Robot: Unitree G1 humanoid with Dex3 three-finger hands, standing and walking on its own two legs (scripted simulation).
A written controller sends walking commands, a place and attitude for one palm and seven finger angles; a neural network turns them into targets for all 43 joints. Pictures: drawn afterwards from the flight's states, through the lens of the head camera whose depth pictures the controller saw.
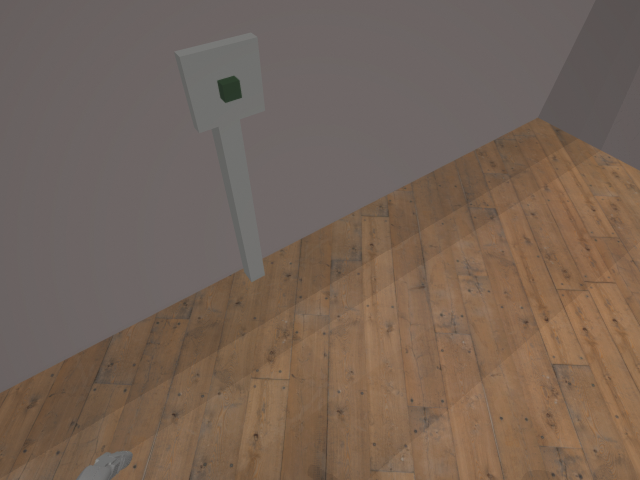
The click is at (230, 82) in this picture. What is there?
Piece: button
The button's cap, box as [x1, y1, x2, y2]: [217, 76, 241, 102]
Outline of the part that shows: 234,76 217,80 220,97 225,102 241,97 239,81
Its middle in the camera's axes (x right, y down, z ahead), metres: -0.21 -0.34 +0.88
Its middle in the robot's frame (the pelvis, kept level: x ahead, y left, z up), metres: +0.89 +0.25 +0.03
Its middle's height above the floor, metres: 0.80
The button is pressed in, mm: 0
